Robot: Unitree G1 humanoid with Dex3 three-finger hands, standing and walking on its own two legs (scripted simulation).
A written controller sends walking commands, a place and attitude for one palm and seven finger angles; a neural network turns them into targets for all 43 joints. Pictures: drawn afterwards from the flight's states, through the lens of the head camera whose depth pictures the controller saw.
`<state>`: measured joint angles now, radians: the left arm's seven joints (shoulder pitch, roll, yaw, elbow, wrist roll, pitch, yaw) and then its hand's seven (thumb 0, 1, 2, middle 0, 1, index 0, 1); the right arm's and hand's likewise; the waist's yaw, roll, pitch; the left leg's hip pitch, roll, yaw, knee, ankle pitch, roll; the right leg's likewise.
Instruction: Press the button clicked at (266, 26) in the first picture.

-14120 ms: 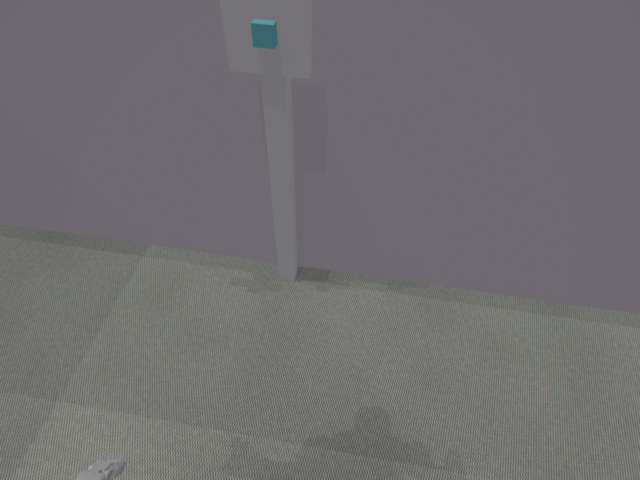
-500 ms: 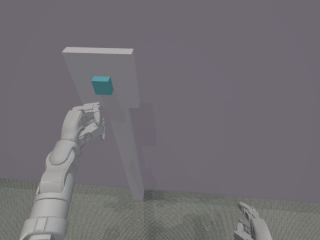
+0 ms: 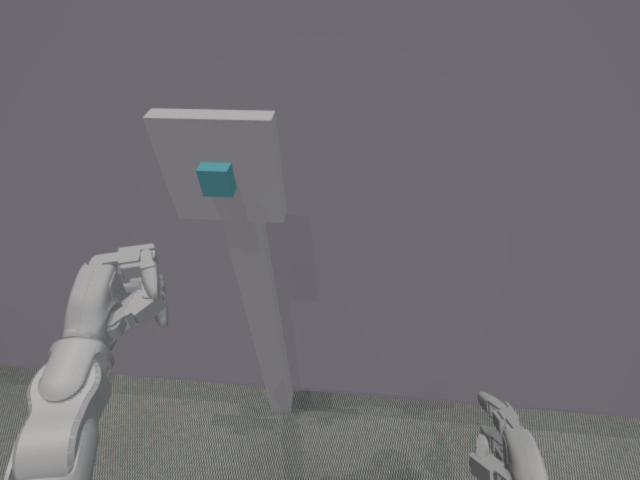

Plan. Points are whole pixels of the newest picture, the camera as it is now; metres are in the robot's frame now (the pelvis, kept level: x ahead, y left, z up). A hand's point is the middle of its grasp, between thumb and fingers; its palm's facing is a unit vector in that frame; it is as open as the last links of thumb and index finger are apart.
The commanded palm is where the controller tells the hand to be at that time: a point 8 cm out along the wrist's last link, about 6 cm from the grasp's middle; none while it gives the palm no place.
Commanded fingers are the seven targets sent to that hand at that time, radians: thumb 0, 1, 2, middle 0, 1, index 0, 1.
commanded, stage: draw the hand back to the body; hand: left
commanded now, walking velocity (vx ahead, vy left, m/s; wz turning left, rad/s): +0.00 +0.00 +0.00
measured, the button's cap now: (217, 178) +0.48 +0.20 +0.15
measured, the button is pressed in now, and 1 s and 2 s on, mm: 0 0 0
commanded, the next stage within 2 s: step back with the hand held close in 0.90 s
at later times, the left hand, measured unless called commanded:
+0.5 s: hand (92, 332) +0.21 +0.25 +0.16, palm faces +0.36 -0.87 -0.34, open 3.1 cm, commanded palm +0.16 +0.29 +0.17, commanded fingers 0.00 0.90 0.90 -1.30 -1.50 -1.30 -1.50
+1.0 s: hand (67, 345) +0.19 +0.26 +0.16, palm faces +0.42 -0.83 -0.36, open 3.1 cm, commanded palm +0.14 +0.30 +0.18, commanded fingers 0.00 0.90 0.90 -1.30 -1.50 -1.30 -1.50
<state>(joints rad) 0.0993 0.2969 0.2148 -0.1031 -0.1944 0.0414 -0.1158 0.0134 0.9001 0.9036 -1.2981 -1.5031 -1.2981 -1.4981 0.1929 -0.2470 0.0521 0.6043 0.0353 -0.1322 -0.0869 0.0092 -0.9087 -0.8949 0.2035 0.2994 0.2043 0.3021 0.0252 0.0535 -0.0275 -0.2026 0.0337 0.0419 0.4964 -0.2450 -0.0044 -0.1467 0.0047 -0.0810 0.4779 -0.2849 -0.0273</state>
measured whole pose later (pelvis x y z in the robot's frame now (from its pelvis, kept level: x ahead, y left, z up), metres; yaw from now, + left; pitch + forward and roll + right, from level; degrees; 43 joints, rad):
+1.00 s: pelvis +0.01 +0.02 +0.01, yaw +0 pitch -5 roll -1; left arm 0.53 0.32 0.27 -0.48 -0.06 -0.08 0.12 0.01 0.89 0.90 -1.30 -1.50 -1.30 -1.50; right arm 0.19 -0.21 0.04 0.62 -0.01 -0.08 -0.07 0.01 -0.91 -0.89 0.20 0.30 0.21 0.30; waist 0.07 0.06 0.01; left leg -0.10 0.02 0.05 0.43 -0.24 0.02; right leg -0.03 -0.01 -0.07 0.37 -0.25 0.00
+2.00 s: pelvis -0.10 +0.05 -0.02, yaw +2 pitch +0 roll -2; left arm 0.56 0.37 0.36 -0.63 -0.01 -0.25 0.16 0.01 0.89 0.90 -1.31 -1.50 -1.31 -1.50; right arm 0.20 -0.21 0.00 0.60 -0.01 -0.05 -0.07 0.01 -0.91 -0.89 0.21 0.30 0.21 0.30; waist 0.01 -0.02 0.03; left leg -0.44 -0.02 0.00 0.65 -0.19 0.04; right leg -0.41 0.01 0.00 0.60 -0.21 0.02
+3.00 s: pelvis -0.23 +0.03 +0.00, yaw -1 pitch -1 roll +0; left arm 0.58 0.36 0.35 -0.52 -0.02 -0.21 0.15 0.01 0.89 0.90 -1.31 -1.50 -1.31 -1.50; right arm 0.25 -0.19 0.02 0.64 -0.01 -0.11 -0.07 0.01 -0.91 -0.89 0.20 0.30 0.21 0.30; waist 0.00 -0.03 -0.04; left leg -0.28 -0.02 0.00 0.53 -0.23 0.02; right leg -0.18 -0.02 -0.04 0.53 -0.34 0.01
